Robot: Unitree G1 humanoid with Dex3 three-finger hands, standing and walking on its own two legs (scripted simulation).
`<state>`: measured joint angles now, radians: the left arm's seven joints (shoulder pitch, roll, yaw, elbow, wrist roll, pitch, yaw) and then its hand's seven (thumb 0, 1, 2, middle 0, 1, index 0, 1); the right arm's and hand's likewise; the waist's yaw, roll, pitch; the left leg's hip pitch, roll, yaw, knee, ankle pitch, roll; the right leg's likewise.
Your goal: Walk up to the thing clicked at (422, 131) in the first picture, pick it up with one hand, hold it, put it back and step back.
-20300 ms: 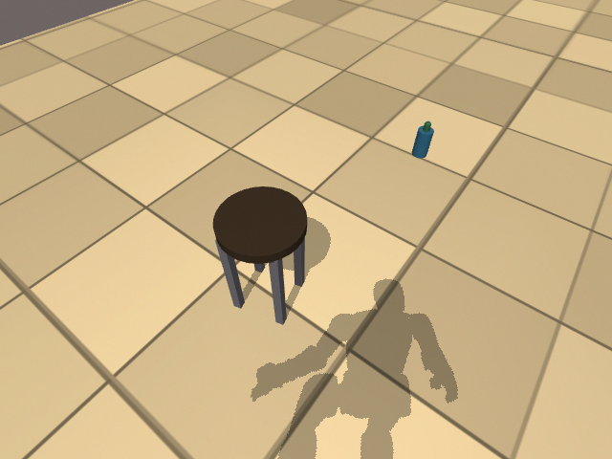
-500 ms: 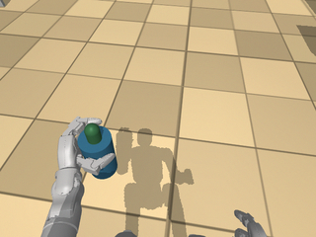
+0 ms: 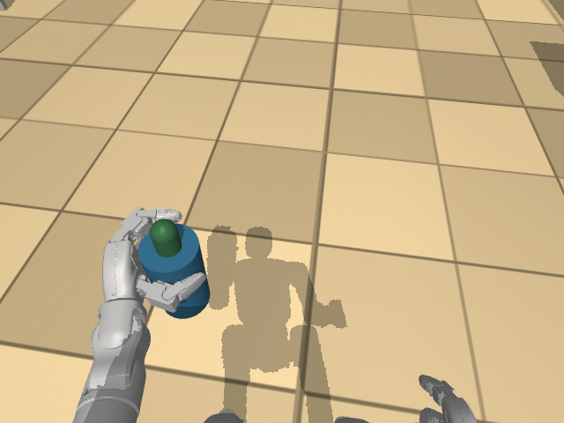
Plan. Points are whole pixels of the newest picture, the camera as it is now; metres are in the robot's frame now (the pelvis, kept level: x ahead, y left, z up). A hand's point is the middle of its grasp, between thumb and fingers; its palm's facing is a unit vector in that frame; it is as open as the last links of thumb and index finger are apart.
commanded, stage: hold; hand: left
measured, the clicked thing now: (175, 265) +0.33 +0.16 +0.03
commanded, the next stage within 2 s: crouch in 0.90 s
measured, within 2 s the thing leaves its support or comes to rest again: neither
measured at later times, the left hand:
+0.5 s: hand (163, 262) +0.32 +0.17 +0.05, palm faces +0.17 -0.99 -0.02, open 11.0 cm
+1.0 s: hand (160, 260) +0.32 +0.18 +0.05, palm faces +0.17 -0.99 -0.02, open 11.0 cm
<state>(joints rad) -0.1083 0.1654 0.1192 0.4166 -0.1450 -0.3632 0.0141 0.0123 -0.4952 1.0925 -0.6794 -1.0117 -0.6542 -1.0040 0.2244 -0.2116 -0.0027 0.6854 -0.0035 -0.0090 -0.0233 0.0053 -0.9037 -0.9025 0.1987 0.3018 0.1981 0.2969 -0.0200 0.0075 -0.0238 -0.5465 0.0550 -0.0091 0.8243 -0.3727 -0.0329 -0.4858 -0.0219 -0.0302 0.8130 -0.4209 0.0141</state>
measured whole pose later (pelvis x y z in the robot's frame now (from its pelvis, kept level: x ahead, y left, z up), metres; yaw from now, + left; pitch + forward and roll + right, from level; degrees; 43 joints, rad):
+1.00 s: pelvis +0.00 +0.00 +0.00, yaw +0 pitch +5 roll -1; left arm -0.12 0.17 0.14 0.43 -0.14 -0.36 0.02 0.01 -0.49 1.09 -0.68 -1.01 -0.65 -1.00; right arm 0.22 -0.20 0.00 0.68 0.00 -0.02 -0.02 0.01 -0.90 -0.90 0.20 0.30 0.20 0.30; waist -0.02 0.00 -0.03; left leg -0.55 0.05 -0.01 0.83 -0.37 -0.03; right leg -0.48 -0.02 -0.03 0.81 -0.41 0.02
